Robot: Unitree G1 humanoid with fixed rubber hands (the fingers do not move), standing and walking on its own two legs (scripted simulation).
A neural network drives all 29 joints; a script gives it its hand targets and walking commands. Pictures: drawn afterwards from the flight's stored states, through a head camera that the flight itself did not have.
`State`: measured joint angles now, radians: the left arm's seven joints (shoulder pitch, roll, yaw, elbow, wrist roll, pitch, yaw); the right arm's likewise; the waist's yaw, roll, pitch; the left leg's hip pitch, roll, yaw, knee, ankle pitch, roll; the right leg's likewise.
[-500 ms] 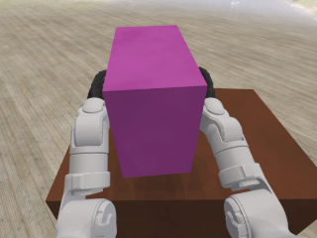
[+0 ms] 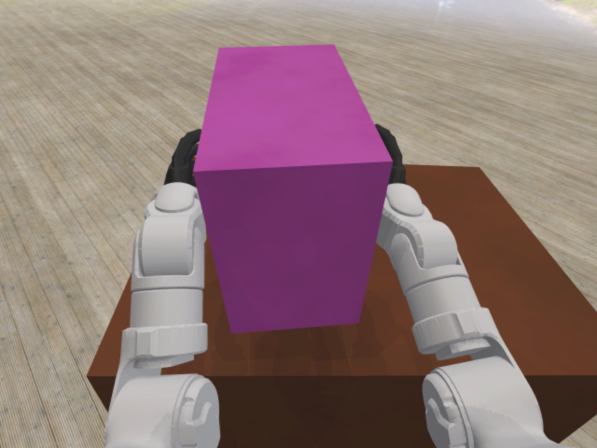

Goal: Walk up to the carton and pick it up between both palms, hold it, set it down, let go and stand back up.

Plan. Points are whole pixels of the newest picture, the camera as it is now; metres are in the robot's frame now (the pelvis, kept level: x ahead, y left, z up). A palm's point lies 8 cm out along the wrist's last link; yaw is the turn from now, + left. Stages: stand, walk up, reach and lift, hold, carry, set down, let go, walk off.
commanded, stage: hold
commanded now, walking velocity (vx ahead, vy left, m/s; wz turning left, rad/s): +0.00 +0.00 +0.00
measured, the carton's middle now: (286, 179) +0.40 +0.01 +0.21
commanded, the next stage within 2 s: set down in 0.90 s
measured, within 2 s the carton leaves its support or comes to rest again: neither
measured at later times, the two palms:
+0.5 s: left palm (182, 188) +0.36 +0.13 +0.22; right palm (388, 185) +0.37 -0.12 +0.23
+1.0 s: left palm (183, 191) +0.36 +0.13 +0.22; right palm (390, 189) +0.36 -0.12 +0.23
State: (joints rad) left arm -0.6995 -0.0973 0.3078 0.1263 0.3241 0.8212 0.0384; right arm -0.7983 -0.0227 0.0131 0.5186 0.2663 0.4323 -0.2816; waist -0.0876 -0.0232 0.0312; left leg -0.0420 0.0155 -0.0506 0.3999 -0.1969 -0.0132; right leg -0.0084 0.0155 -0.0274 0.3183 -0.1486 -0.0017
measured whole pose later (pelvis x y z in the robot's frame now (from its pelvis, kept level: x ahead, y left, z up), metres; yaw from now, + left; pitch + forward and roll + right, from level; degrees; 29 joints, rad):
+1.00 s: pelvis -0.01 +0.00 +0.00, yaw +0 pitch -10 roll -1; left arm -0.74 -0.10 0.33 0.19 0.34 0.81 0.03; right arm -0.82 -0.02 -0.01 0.56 0.23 0.44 -0.27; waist -0.09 -0.03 0.04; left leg -0.04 0.01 -0.05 0.40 -0.19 -0.01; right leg 0.00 0.01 -0.03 0.33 -0.15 0.00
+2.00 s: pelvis +0.02 +0.03 +0.00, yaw -1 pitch -10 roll -2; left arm -0.73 -0.06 0.27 0.54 0.33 0.41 0.00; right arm -0.66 0.09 -0.17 0.71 0.03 -0.01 -0.24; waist -0.10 -0.05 0.11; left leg 0.01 -0.01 0.01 0.38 -0.23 0.03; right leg 0.07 -0.02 -0.01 0.23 -0.13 0.04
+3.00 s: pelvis +0.04 +0.04 +0.00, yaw -2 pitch +1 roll -2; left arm -0.85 0.03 0.24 1.00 0.26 0.14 -0.03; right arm -0.60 0.18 -0.35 0.78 -0.15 -0.12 -0.28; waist -0.12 -0.03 0.00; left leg -0.20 0.00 0.02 0.41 -0.23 0.04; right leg -0.13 -0.02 -0.02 0.22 -0.12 0.05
